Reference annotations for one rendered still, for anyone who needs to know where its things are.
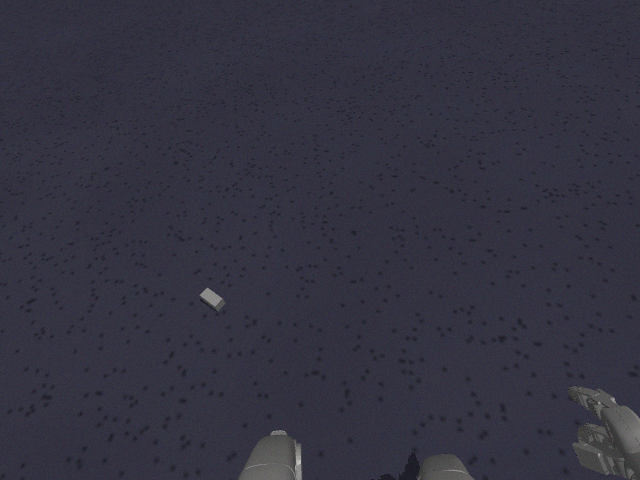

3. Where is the right robot arm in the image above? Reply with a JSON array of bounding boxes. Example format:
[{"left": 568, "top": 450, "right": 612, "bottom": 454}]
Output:
[{"left": 624, "top": 451, "right": 640, "bottom": 480}]

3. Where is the small box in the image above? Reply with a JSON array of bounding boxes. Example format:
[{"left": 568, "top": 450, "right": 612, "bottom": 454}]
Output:
[{"left": 200, "top": 288, "right": 226, "bottom": 311}]

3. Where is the right robot hand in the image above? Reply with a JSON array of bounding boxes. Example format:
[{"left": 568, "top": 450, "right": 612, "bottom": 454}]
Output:
[{"left": 568, "top": 386, "right": 640, "bottom": 479}]

